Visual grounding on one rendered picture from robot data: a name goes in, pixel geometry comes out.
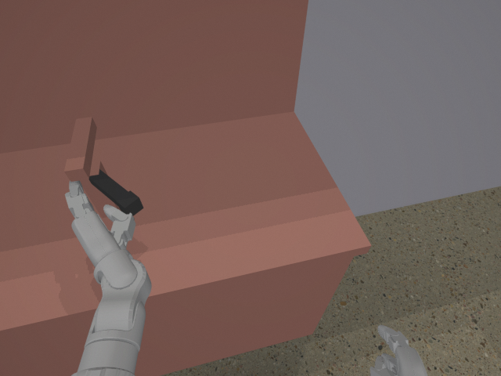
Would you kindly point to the counter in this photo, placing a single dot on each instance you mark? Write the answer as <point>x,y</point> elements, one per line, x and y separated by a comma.
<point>189,104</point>

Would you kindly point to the left robot forearm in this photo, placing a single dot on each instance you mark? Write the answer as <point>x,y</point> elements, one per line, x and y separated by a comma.
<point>115,335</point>

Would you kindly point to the robot left hand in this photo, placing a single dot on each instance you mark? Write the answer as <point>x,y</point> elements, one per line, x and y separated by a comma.
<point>91,231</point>

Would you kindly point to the tap lever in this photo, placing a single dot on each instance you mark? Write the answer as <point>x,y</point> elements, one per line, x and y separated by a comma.
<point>128,202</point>

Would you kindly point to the robot right hand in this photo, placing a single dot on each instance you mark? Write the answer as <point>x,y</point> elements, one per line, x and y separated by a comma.
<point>407,361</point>

